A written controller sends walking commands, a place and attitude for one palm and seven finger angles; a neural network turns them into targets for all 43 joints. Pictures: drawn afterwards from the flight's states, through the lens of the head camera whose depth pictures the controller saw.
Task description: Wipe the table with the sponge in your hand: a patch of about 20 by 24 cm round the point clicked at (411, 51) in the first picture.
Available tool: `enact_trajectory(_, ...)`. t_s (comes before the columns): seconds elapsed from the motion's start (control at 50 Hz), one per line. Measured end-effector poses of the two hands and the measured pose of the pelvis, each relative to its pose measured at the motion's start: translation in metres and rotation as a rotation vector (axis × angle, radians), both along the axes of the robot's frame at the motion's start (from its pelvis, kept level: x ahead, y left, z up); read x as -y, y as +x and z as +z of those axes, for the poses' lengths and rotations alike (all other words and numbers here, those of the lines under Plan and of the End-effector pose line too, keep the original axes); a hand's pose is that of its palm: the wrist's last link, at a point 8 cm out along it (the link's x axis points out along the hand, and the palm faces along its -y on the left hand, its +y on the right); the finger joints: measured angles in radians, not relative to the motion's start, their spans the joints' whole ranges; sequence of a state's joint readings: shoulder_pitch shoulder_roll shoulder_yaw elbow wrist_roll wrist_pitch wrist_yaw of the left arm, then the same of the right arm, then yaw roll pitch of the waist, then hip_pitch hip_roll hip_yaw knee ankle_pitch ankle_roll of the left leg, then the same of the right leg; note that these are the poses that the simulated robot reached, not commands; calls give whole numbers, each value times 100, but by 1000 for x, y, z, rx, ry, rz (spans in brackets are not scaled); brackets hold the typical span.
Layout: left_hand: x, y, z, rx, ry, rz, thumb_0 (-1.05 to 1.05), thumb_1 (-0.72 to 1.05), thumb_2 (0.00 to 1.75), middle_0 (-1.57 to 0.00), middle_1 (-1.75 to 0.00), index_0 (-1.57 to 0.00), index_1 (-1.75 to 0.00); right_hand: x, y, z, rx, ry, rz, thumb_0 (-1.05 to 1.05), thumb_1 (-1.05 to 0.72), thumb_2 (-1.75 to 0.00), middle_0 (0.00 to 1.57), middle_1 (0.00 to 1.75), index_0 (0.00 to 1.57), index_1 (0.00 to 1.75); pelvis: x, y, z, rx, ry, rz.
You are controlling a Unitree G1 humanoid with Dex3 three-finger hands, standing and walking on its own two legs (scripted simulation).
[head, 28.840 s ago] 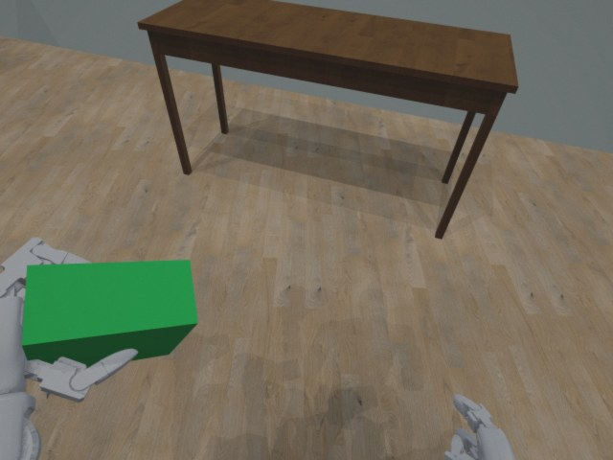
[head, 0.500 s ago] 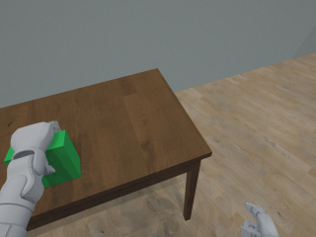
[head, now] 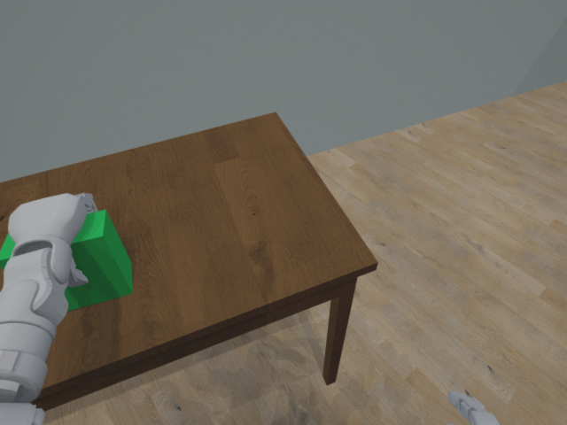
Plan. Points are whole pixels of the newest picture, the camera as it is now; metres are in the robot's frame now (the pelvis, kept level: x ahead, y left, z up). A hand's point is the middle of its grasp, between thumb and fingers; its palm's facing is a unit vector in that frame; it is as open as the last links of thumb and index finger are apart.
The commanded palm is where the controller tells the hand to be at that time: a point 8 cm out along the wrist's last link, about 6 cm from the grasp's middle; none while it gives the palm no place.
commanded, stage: wipe forward along the first lane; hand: left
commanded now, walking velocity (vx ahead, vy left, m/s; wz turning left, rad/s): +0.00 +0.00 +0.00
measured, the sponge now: (80, 273) +0.32 +0.36 +0.02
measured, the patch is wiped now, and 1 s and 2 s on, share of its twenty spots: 0.30 0.40 0.45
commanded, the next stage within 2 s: slide across to the middle lane in 0.68 s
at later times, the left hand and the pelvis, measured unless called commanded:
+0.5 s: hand (71, 219) +0.38 +0.37 +0.08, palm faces -0.09 -0.01 -1.00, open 10.5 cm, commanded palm +0.37 +0.37 +0.11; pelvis +0.01 +0.02 +0.00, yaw +0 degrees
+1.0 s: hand (74, 201) +0.42 +0.38 +0.08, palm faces -0.10 +0.01 -1.00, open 10.5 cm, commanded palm +0.41 +0.36 +0.13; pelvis +0.02 +0.04 +0.00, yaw +0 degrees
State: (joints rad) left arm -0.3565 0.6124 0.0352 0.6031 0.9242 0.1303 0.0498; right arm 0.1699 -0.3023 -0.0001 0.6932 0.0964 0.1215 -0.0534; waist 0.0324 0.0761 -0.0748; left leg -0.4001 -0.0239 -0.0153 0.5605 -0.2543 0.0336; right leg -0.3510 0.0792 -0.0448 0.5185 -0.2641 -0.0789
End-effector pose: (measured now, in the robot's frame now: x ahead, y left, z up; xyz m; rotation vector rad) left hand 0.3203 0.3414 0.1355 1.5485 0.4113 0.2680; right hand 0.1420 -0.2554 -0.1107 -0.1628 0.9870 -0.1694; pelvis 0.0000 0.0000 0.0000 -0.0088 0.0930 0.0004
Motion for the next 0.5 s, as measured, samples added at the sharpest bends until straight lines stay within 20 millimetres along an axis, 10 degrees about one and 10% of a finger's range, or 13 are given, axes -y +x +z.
enact_trajectory(0.5,-23,49,-1,-4,3,-37,2,-55,106,-71,-129,-73,-130,-15,-31,-9,-145,-7,-38,0,-91,-90,20,30,20,30,-23,9,-2,-61,-16,-1)
